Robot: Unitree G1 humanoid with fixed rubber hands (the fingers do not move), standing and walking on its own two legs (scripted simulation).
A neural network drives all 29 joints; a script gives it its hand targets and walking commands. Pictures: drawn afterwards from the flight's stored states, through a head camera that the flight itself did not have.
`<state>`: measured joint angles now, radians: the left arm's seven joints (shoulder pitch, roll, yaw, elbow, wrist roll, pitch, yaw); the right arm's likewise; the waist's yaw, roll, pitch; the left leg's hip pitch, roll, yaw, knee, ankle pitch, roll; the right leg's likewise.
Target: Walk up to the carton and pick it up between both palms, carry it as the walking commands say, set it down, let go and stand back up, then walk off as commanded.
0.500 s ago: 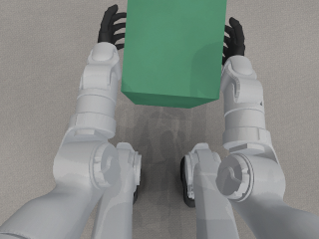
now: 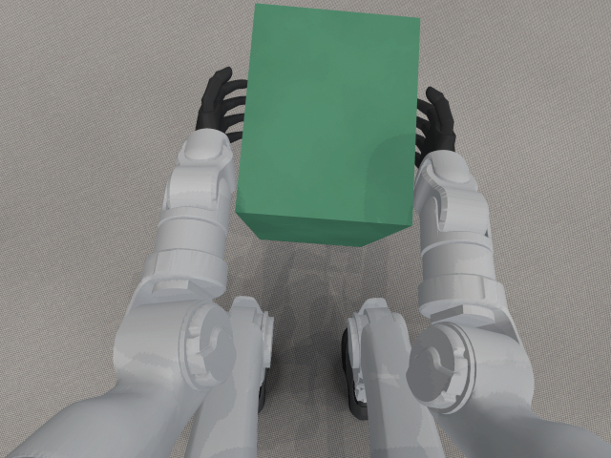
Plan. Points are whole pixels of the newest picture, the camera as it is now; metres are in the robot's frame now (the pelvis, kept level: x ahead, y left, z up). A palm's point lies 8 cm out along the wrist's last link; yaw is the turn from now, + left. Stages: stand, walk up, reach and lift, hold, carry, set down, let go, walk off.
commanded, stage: reach and lift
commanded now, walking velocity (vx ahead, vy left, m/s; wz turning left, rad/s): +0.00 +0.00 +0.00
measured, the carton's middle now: (321, 155) +0.50 -0.01 -0.13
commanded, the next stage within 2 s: none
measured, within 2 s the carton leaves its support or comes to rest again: neither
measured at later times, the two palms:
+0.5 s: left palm (196, 126) +0.48 +0.13 +0.01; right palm (462, 149) +0.46 -0.14 +0.01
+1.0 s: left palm (171, 113) +0.45 +0.13 +0.08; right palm (505, 141) +0.44 -0.14 +0.09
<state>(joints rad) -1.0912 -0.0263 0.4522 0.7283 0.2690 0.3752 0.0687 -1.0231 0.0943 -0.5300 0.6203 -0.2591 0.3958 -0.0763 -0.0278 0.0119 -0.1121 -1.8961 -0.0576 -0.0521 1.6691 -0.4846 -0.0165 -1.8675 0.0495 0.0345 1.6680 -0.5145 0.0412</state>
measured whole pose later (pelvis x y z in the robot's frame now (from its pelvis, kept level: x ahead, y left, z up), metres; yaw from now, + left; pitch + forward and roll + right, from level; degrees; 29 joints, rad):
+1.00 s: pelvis +0.03 +0.00 +0.12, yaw +1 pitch +30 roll -1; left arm -0.75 -0.13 0.41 0.65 0.28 0.32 0.06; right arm -0.69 0.18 -0.47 0.55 -0.27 0.34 -0.05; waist -0.03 0.01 -0.14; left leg -1.33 -0.05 -0.06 1.23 -0.42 0.00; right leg -1.30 0.04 0.05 1.23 -0.44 0.03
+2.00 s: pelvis +0.07 +0.00 +0.24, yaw +0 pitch +9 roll +0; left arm -0.46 -0.20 0.36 0.50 0.33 0.40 0.02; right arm -0.43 0.21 -0.36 0.45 -0.31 0.43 -0.02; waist -0.04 -0.01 0.00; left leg -0.50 -0.03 -0.06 0.56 -0.21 0.01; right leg -0.48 0.02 0.08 0.56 -0.23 0.02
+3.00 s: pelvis +0.07 +0.00 +0.25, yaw +0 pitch -8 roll +0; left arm -0.40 -0.19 0.30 0.36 0.31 0.73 0.03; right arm -0.41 0.20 -0.28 0.38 -0.30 0.74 -0.02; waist 0.00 0.00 0.05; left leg -0.08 -0.03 -0.05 0.42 -0.20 0.00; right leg -0.07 0.02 0.08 0.43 -0.21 0.01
